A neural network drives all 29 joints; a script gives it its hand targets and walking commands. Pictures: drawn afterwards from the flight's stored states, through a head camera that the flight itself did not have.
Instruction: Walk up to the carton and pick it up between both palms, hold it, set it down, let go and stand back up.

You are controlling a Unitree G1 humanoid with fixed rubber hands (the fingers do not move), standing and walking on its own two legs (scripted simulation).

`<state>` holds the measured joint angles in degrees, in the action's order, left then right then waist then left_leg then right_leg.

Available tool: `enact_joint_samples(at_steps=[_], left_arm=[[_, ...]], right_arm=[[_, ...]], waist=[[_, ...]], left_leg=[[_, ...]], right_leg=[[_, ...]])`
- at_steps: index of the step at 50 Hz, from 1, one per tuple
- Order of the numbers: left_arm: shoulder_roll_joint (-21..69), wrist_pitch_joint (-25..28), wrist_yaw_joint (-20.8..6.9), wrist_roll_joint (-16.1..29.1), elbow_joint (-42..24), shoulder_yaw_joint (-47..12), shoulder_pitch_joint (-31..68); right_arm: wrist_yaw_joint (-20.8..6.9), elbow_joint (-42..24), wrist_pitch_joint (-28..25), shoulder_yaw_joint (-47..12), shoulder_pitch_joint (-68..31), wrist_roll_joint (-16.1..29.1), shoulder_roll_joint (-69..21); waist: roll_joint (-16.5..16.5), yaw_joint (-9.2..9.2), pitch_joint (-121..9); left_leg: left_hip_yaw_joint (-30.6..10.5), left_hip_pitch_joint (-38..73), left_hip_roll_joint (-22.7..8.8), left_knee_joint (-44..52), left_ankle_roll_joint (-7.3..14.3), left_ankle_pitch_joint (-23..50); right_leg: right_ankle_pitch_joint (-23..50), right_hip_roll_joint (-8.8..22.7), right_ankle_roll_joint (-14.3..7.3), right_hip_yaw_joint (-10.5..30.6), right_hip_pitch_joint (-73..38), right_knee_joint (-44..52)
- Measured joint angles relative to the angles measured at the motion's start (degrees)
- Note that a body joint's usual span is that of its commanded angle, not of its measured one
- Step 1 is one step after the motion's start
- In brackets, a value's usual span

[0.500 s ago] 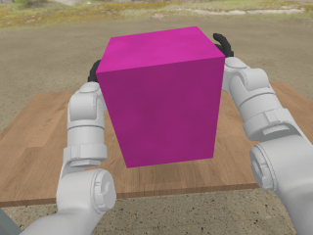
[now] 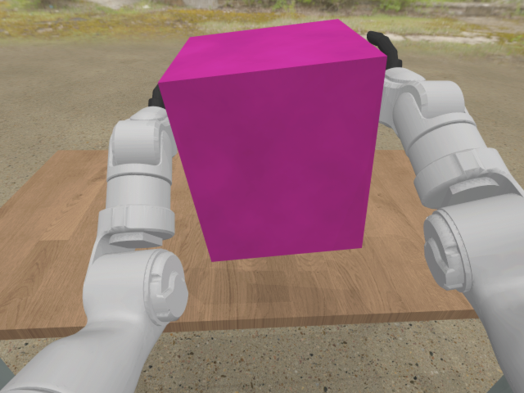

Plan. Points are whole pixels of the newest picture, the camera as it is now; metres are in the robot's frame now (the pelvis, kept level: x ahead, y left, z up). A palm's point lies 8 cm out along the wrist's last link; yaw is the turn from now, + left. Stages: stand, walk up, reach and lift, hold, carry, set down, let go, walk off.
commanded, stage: reach and lift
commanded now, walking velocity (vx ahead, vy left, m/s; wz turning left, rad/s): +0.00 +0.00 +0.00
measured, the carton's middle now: (274, 141) +0.37 +0.00 +0.29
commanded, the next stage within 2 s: hold in 0.14 s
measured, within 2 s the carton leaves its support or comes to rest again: neither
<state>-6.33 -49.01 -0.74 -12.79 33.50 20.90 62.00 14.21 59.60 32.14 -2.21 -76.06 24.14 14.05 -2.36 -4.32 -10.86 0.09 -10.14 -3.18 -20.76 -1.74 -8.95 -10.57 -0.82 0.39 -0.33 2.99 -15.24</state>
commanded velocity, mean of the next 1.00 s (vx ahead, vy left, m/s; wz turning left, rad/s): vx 0.00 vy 0.00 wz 0.00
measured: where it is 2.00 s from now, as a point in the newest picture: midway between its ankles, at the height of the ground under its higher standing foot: outside the picture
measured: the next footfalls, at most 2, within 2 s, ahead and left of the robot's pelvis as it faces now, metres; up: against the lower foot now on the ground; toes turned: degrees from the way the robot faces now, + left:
none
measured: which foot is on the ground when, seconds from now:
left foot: down 0.00-1.00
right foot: down 0.00-1.00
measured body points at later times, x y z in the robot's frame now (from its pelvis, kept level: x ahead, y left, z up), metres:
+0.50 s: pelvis +0.00 -0.01 +0.00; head -0.09 +0.01 +0.44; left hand +0.39 +0.15 +0.32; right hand +0.39 -0.15 +0.37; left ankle +0.02 +0.13 -0.75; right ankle -0.02 -0.12 -0.75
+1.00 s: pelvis +0.00 +0.00 +0.00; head -0.09 +0.02 +0.44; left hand +0.39 +0.16 +0.32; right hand +0.38 -0.14 +0.39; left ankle +0.02 +0.13 -0.75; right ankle -0.02 -0.13 -0.75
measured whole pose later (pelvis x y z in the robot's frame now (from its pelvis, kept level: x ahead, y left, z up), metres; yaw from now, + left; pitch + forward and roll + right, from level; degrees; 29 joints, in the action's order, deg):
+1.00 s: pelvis +0.00 +0.00 +0.00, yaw +0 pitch -1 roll -1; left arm -7.5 -51.8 -1.5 -12.0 34.2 20.6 64.6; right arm 15.5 60.8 36.3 -3.2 -80.0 25.9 15.4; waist -1.7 -4.1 -12.5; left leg -1.3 -10.9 -3.0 -20.7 -2.1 -8.7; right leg -10.7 -1.4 0.0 0.3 3.9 -15.7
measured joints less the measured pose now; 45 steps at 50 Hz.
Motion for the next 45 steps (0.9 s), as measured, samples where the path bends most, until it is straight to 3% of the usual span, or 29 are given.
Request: enact_joint_samples(at_steps=[9, 28, 45], left_arm=[[0.7, -1.7, 0.5, 0.5, -5.2, -1.3, -3.3], [-0.5, -2.4, -0.6, 0.9, -1.7, 1.9, 0.4], [-1.2, -2.8, -1.0, 0.6, 1.1, 0.4, 3.1]], right_arm=[[0.5, -2.9, 1.1, -1.3, 1.4, 1.8, 0.2], [1.9, -2.9, 3.9, -1.7, -0.7, 1.3, 0.2], [1.5, 0.4, 4.7, -0.9, -3.8, 1.5, 1.3]], waist=[[1.0, -0.46, 0.4], [2.3, 0.37, -1.0], [0.7, 0.34, -1.3]], left_leg=[[-0.8, 0.4, 0.1, -0.7, 0.0, -0.5], [-0.9, 0.7, 0.0, 0.3, -0.4, 0.1], [-1.0, -0.4, 0.1, 0.2, -0.3, 0.4]], right_leg=[[-0.2, -0.1, 0.0, -0.4, -1.1, 0.3], [-0.3, -0.4, -0.3, 0.3, -0.5, -0.3], [0.1, -0.6, -0.3, 0.8, 0.6, -0.3]])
